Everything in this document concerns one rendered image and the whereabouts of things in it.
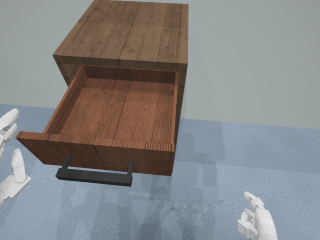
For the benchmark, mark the cabinet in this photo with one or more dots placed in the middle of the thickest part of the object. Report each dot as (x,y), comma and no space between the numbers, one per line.
(129,34)

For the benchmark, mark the handle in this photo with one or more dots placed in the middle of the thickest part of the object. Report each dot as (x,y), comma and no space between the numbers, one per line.
(97,177)

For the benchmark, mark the left robot hand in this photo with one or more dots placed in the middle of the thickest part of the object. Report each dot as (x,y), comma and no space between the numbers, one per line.
(12,185)

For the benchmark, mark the right robot hand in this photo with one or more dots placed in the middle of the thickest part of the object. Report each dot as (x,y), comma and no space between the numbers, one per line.
(260,223)

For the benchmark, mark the drawer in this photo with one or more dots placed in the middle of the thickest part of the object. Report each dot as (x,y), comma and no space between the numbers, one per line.
(110,116)

